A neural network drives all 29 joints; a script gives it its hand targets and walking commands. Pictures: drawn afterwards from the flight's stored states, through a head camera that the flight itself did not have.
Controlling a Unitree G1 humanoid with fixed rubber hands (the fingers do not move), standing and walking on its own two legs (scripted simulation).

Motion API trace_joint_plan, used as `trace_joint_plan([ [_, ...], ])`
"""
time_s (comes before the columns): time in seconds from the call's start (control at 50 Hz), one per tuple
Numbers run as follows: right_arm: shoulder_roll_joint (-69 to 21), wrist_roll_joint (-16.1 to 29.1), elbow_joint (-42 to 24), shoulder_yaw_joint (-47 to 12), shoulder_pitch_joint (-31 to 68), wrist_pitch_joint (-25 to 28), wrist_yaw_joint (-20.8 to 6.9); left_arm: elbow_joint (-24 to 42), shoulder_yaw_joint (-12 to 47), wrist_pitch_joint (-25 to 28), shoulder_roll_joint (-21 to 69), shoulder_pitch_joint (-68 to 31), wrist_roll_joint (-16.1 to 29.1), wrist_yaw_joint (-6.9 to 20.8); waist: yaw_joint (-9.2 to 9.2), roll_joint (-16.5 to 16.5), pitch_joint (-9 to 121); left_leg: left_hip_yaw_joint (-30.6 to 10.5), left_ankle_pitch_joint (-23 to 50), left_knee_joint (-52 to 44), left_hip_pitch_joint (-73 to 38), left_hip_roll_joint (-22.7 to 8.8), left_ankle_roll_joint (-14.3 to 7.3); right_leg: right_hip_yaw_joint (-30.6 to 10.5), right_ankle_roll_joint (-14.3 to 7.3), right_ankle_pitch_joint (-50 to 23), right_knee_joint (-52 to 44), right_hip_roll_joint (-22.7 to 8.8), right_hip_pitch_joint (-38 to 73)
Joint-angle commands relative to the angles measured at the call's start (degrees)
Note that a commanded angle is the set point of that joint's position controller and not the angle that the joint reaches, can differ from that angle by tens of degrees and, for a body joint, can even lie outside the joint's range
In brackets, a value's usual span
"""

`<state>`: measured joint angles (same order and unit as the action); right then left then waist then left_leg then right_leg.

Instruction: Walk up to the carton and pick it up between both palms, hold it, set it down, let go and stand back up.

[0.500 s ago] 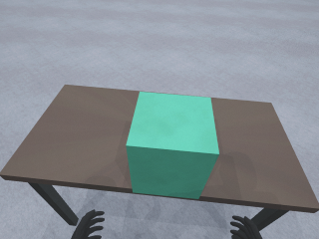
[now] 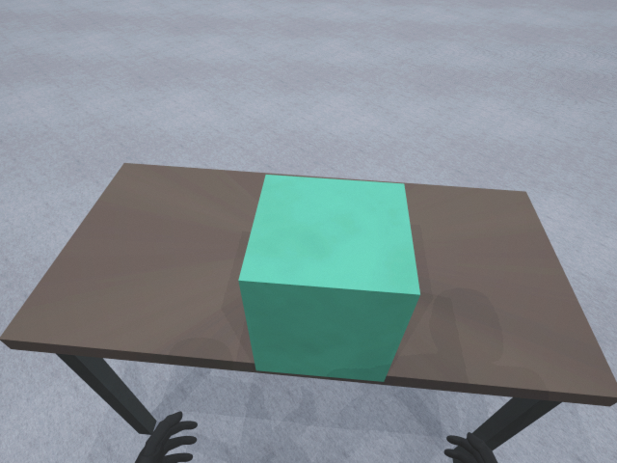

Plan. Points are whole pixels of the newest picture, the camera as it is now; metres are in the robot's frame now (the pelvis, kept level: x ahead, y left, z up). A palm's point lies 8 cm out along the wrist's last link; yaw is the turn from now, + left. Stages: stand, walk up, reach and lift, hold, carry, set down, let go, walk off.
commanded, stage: set down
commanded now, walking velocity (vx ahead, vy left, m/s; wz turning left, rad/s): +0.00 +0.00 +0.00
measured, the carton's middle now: (326, 281) +0.41 +0.01 -0.01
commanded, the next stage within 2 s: let go in 1.54 s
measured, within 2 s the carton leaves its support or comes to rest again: neither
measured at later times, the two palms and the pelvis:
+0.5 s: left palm out of the picture +0.12 +0.22 -0.09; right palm out of the picture +0.13 -0.20 -0.08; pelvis -0.01 +0.01 +0.00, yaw +0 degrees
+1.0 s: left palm out of the picture +0.13 +0.22 -0.11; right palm out of the picture +0.13 -0.20 -0.11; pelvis -0.02 +0.00 -0.01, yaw +0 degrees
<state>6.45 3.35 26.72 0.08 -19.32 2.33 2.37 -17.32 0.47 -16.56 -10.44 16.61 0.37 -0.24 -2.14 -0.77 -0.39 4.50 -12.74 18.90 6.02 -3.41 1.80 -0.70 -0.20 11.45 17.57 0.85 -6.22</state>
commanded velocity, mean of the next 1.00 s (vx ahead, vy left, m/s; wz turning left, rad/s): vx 0.00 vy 0.00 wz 0.00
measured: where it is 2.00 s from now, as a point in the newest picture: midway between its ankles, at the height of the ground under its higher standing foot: outside the picture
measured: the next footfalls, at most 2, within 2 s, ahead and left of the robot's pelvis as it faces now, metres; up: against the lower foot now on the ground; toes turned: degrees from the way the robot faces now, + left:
none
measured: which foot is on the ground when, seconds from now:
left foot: down 0.00-1.00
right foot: down 0.00-1.00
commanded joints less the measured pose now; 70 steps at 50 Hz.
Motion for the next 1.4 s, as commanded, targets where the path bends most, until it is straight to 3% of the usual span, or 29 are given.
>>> trace_joint_plan([
  [0.0, 4.61, -1.14, -6.64, 2.31, 3.77, 1.95, 0.13, 8.28, -2.35, 1.57, -5.20, -5.89, -0.60, -0.30, -0.07, 1.24, 3.43, 1.02, 17.54, 0.88, -3.64, 3.29, 1.45, 0.38, 0.40, -10.58, -1.84, 1.60, -4.13],
  [0.02, 7.68, 4.63, -34.00, 3.82, -2.72, 13.26, 0.99, 25.90, -0.91, 15.96, -8.22, -2.00, 9.81, -1.80, -0.52, -6.95, 12.38, 2.46, 28.58, 3.55, -3.06, 4.58, -0.36, -0.64, 2.98, -27.27, 1.04, 2.25, 7.29],
  [0.04, 7.32, 3.33, -18.20, 2.27, -6.02, 15.83, 0.64, 12.04, 1.07, 21.82, -7.06, -0.55, 7.55, -0.70, 1.82, -3.17, 9.02, 1.32, 27.31, 3.05, -4.54, 4.72, 0.22, -1.59, 2.82, -32.34, 2.21, 2.12, 1.18],
  [0.06, 6.52, 2.96, -13.59, 1.61, -1.97, 16.89, 0.17, 7.77, -0.97, 24.16, -7.35, -1.96, 5.81, 0.73, -0.32, 0.10, 10.35, 1.69, 26.46, 4.22, -6.24, 5.12, 1.29, -1.13, 1.93, -28.12, 2.27, 1.89, 1.44],
  [0.08, 5.45, 3.06, -9.38, 0.85, -1.22, 16.26, -0.15, 3.78, -1.40, 24.01, -7.42, -0.96, 4.72, 1.41, 0.13, 1.24, 8.33, 1.71, 24.74, 4.09, -6.31, 4.85, 1.90, -0.92, 1.42, -23.90, 1.65, 1.74, 0.01],
  [0.1, 4.51, 3.02, -7.13, 0.37, -1.25, 14.83, -0.43, 1.56, -2.42, 23.17, -7.64, -0.54, 4.55, 1.60, -0.43, 2.37, 6.14, 1.63, 21.23, 3.33, -5.40, 4.57, 2.24, -0.77, 0.78, -16.97, 0.43, 1.32, -1.23],
  [0.14, 4.29, 1.62, -4.70, 0.79, 1.04, 11.83, -0.45, 0.03, -1.81, 19.73, -7.03, -1.81, 4.39, 1.62, -0.35, 1.19, 2.63, 0.97, 14.24, 1.24, -3.94, 3.24, 1.95, -0.64, -0.16, -5.71, -2.39, 0.71, -4.98],
  [0.2, 4.23, 0.50, -5.06, 1.82, 4.53, 9.84, -0.36, 1.70, -1.07, 15.70, -6.28, -4.90, 4.07, 0.83, -0.28, 0.45, 0.97, 0.94, 9.03, -0.20, -1.75, 2.54, 1.44, -0.30, -0.12, -1.18, -2.81, 0.61, -6.75],
  [0.42, 5.16, -1.23, -1.25, 4.67, 7.31, 5.33, -1.72, 2.57, -0.54, 8.81, -5.67, -7.63, 1.96, -0.91, 0.88, 2.36, 4.09, 0.63, 10.50, 1.27, -0.41, 2.58, 1.12, 0.43, 0.03, -4.55, 0.35, 1.31, -6.35],
  [0.88, 4.95, -2.57, 8.47, 4.25, 15.83, -0.97, 0.08, -4.02, -2.07, -4.05, -4.03, -15.33, -2.11, 0.59, 0.99, 1.01, 7.79, -0.58, 18.94, 4.82, -1.18, 2.59, 0.22, 0.24, 0.24, -12.64, 2.47, 1.10, -4.37],
  [1.38, 3.78, -4.78, 18.27, 5.83, 26.70, -7.61, -0.65, -10.23, -2.77, -14.73, -4.07, -26.09, -4.33, -0.54, 1.86, 1.14, 8.35, -0.71, 8.31, 5.91, 3.78, 1.23, -0.41, 0.53, -0.63, -5.43, 5.15, -0.98, -5.71],
])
